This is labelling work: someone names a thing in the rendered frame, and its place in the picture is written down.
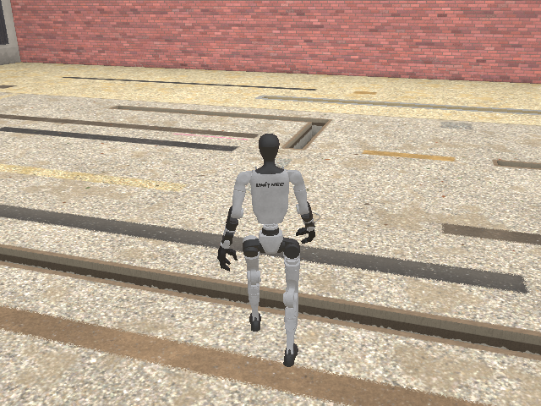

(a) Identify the left robot thigh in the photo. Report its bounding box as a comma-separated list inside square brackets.
[243, 235, 261, 285]

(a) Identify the right robot forearm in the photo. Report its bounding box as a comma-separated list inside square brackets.
[301, 202, 315, 232]

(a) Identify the left robot forearm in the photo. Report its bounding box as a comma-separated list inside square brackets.
[220, 206, 238, 249]

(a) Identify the right robot hand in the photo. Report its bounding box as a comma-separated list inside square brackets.
[296, 228, 315, 244]

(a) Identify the left robot upper arm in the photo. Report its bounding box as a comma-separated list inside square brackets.
[231, 171, 252, 219]

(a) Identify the right robot thigh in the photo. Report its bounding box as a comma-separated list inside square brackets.
[282, 237, 300, 308]

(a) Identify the right robot upper arm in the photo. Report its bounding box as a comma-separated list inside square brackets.
[287, 170, 309, 215]

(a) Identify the left robot hand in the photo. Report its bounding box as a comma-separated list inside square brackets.
[217, 246, 238, 271]

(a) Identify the robot thigh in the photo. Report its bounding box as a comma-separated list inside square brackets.
[243, 235, 261, 285]
[282, 237, 300, 308]

